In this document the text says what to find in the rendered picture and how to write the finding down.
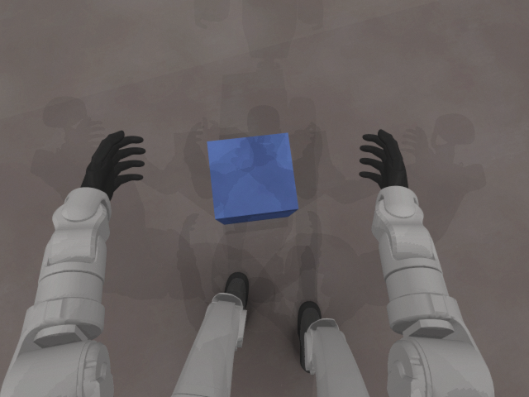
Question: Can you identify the robot left hand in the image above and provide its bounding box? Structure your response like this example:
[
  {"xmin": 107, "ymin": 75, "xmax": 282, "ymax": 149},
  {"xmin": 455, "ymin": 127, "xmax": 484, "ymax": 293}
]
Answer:
[{"xmin": 80, "ymin": 131, "xmax": 145, "ymax": 201}]

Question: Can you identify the right robot foot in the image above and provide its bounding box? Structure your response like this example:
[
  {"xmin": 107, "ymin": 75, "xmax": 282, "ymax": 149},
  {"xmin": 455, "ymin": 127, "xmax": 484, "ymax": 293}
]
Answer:
[{"xmin": 298, "ymin": 301, "xmax": 322, "ymax": 373}]

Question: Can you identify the carton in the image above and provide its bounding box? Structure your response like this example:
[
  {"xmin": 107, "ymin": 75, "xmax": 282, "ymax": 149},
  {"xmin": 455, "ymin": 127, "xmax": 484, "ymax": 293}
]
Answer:
[{"xmin": 207, "ymin": 133, "xmax": 298, "ymax": 225}]

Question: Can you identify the robot left upper arm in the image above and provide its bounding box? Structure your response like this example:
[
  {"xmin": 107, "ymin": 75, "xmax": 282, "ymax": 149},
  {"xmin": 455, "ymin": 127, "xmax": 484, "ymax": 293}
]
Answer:
[{"xmin": 3, "ymin": 340, "xmax": 114, "ymax": 397}]

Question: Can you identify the robot right upper arm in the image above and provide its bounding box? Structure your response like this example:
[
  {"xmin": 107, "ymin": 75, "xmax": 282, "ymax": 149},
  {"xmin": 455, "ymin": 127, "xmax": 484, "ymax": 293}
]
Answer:
[{"xmin": 387, "ymin": 337, "xmax": 493, "ymax": 397}]

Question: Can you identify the left robot forearm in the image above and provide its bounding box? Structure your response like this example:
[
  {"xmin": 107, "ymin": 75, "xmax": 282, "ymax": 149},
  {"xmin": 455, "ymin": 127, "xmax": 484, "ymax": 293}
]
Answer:
[{"xmin": 0, "ymin": 187, "xmax": 112, "ymax": 397}]

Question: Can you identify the right robot forearm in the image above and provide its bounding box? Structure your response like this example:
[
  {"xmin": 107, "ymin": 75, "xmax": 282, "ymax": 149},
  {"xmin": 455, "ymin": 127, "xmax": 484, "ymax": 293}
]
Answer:
[{"xmin": 371, "ymin": 186, "xmax": 494, "ymax": 397}]

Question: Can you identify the robot right hand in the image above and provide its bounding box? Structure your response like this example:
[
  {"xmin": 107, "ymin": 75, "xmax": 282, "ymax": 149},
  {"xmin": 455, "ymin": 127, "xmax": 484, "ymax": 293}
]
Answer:
[{"xmin": 359, "ymin": 129, "xmax": 408, "ymax": 189}]

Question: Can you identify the left robot shin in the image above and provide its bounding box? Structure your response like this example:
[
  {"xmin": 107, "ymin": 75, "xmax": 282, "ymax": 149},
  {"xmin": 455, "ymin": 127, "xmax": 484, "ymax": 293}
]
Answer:
[{"xmin": 205, "ymin": 293, "xmax": 243, "ymax": 315}]

